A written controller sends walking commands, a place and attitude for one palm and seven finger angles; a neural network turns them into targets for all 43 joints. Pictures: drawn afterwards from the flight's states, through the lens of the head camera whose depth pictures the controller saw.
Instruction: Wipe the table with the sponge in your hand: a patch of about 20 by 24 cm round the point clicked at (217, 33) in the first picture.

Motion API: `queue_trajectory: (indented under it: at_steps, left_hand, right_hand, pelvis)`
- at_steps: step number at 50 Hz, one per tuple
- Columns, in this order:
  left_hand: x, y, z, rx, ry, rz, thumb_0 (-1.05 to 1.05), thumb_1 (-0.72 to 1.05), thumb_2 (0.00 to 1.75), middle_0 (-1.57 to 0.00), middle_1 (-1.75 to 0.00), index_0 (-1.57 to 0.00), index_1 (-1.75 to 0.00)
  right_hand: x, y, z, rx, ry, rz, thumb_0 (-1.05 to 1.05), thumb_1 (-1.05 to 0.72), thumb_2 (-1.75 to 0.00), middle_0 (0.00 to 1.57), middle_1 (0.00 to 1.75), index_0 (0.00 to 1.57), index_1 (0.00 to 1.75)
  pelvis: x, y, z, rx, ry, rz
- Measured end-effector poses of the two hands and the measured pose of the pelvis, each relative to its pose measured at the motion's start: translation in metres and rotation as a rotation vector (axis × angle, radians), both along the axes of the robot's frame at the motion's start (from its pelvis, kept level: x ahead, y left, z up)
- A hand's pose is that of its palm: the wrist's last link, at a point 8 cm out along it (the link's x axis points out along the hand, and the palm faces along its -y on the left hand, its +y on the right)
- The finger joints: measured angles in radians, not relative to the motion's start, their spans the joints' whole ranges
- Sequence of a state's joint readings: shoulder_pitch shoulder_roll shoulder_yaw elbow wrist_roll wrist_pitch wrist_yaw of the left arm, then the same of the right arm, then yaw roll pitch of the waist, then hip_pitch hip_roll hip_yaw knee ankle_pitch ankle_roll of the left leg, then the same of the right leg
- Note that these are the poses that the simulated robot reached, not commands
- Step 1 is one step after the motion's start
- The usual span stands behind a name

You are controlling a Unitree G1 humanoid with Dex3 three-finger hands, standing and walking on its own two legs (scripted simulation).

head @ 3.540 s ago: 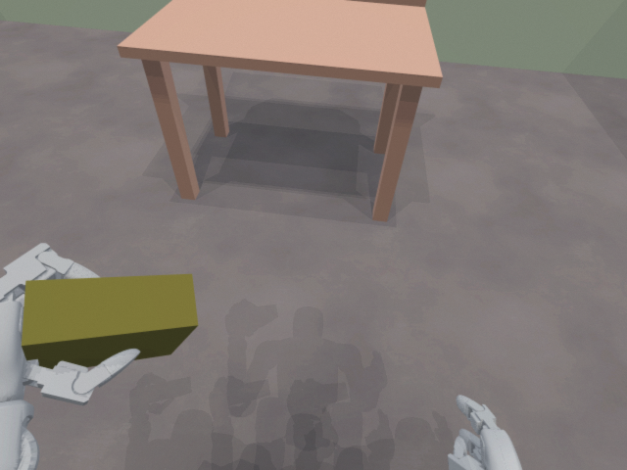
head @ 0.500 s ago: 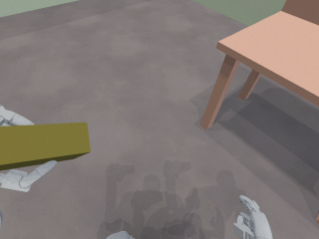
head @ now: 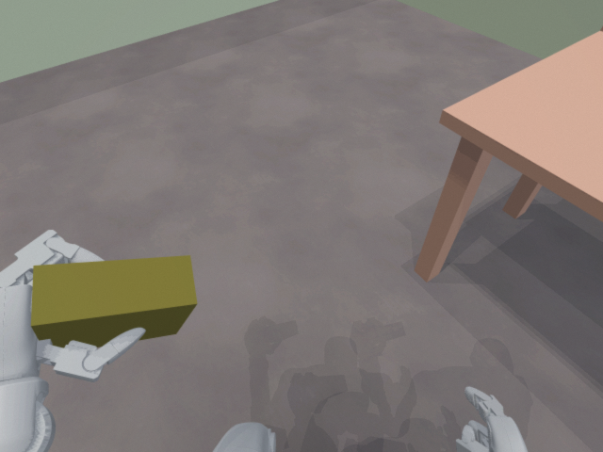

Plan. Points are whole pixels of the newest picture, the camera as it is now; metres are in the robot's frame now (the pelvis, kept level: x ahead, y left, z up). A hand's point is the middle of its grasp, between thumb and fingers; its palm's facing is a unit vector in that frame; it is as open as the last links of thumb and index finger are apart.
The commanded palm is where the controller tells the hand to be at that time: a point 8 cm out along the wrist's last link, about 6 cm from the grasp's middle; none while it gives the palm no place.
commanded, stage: walk to a spot facing it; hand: left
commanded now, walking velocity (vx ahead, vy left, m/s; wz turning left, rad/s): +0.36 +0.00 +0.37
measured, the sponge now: (141, 303) +0.24 +0.18 +0.14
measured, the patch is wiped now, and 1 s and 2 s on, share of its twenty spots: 0.00 0.00 0.00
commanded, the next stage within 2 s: turn to face it in 0.86 s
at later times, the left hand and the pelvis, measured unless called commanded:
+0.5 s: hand (82, 209) +0.33 +0.26 +0.19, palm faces +0.48 -0.76 -0.44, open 9.6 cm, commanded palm +0.26 +0.30 +0.18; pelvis +0.14 +0.00 +0.00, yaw +8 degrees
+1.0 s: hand (79, 178) +0.38 +0.29 +0.18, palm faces +0.61 -0.65 -0.46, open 9.7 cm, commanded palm +0.30 +0.33 +0.18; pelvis +0.24 +0.01 -0.02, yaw +20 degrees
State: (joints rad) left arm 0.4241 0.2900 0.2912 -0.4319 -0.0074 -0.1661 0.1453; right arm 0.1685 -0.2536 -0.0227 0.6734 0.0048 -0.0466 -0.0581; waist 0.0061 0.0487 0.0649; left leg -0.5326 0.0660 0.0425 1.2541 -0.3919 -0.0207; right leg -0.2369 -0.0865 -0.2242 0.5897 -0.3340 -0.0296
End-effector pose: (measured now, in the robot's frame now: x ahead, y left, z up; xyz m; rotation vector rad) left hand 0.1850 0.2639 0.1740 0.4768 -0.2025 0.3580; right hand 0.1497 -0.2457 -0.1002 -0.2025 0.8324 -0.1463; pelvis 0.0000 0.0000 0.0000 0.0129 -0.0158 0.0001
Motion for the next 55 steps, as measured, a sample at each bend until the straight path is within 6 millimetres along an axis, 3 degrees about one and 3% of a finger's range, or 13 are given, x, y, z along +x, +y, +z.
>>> queue_trajectory:
  at_steps: [5,9,12,15,19,23,26,30,35,40,44,50,55]
  left_hand:
    - [0.024,-0.007,0.021,0.089,-0.012,-0.066,-0.01,-0.45,0.99,-0.81,-1.33,-0.80,-1.33]
    - [0.041,0.006,0.038,0.156,-0.072,-0.049,-0.01,-0.45,0.99,-0.81,-1.33,-0.80,-1.33]
    - [0.055,0.022,0.039,0.167,-0.121,-0.009,-0.01,-0.45,0.99,-0.81,-1.33,-0.80,-1.33]
    - [0.073,0.038,0.026,0.154,-0.163,0.019,-0.01,-0.45,0.99,-0.81,-1.33,-0.80,-1.33]
    - [0.098,0.050,0.010,0.098,-0.114,0.057,-0.01,-0.45,0.99,-0.80,-1.33,-0.80,-1.33]
    - [0.101,0.041,0.019,0.084,-0.101,0.064,-0.01,-0.45,0.99,-0.80,-1.33,-0.80,-1.33]
    - [0.094,0.027,0.033,0.111,-0.111,0.072,-0.01,-0.45,0.99,-0.80,-1.33,-0.80,-1.33]
    - [0.091,0.017,0.041,0.168,-0.104,0.154,-0.01,-0.45,1.00,-0.80,-1.33,-0.80,-1.33]
    - [0.103,0.021,0.020,0.083,-0.081,0.296,-0.01,-0.45,1.00,-0.80,-1.33,-0.80,-1.33]
    - [0.124,0.025,0.000,-0.009,0.006,0.329,-0.01,-0.45,1.00,-0.80,-1.33,-0.80,-1.34]
    - [0.139,0.028,0.006,0.020,0.000,0.273,-0.01,-0.45,1.00,-0.80,-1.34,-0.80,-1.34]
    - [0.144,0.054,0.025,0.162,-0.140,0.220,-0.01,-0.45,1.00,-0.80,-1.34,-0.79,-1.34]
    - [0.144,0.074,0.031,0.199,-0.130,0.274,-0.01,-0.46,1.00,-0.80,-1.34,-0.79,-1.34]
  right_hand:
    - [0.029,-0.023,0.022,-0.064,0.002,-0.021,0.02,-0.90,-0.90,0.19,0.30,0.20,0.30]
    - [0.056,-0.021,0.026,-0.089,0.010,-0.006,0.02,-0.91,-0.90,0.19,0.30,0.20,0.30]
    - [0.081,-0.008,0.021,-0.092,0.002,0.006,0.02,-0.91,-0.90,0.19,0.30,0.20,0.30]
    - [0.109,0.012,0.009,-0.071,-0.042,-0.003,0.02,-0.90,-0.90,0.19,0.30,0.20,0.30]
    - [0.137,0.050,0.007,0.030,-0.052,0.057,0.02,-0.91,-0.90,0.19,0.30,0.20,0.30]
    - [0.160,0.078,0.013,0.101,-0.065,0.136,0.02,-0.90,-0.90,0.20,0.30,0.20,0.30]
    - [0.177,0.086,0.015,0.130,-0.070,0.195,0.02,-0.90,-0.90,0.20,0.30,0.20,0.30]
    - [0.205,0.080,0.005,0.145,-0.062,0.251,0.01,-0.90,-0.90,0.20,0.30,0.20,0.30]
    - [0.246,0.052,-0.008,0.072,-0.015,0.313,0.02,-0.90,-0.90,0.20,0.30,0.20,0.30]
    - [0.284,0.028,0.012,-0.025,-0.011,0.312,0.02,-0.90,-0.90,0.20,0.30,0.20,0.30]
    - [0.310,0.025,0.030,-0.097,-0.033,0.315,0.02,-0.90,-0.90,0.20,0.30,0.20,0.30]
    - [0.346,0.055,0.030,-0.132,-0.111,0.303,0.02,-0.90,-0.90,0.19,0.30,0.20,0.30]
    - [0.347,0.105,0.025,0.010,-0.083,0.371,0.02,-0.91,-0.90,0.19,0.30,0.20,0.30]
  pelvis:
    - [0.028,-0.006,0.008,0.013,0.014,0.027]
    - [0.055,-0.002,0.007,0.017,0.025,0.041]
    - [0.080,0.008,-0.002,0.024,0.023,0.048]
    - [0.100,0.018,-0.017,0.022,-0.002,0.052]
    - [0.114,0.016,-0.013,0.006,-0.013,0.091]
    - [0.130,0.008,-0.003,-0.016,-0.004,0.117]
    - [0.144,0.000,0.002,-0.028,0.004,0.140]
    - [0.169,-0.015,-0.001,-0.028,0.007,0.173]
    - [0.194,-0.027,-0.006,0.000,-0.008,0.245]
    - [0.214,-0.025,0.006,0.022,-0.004,0.290]
    - [0.227,-0.019,0.007,0.024,0.011,0.328]
    - [0.243,0.007,-0.017,0.000,0.009,0.356]
    - [0.250,0.006,-0.008,-0.020,0.000,0.361]
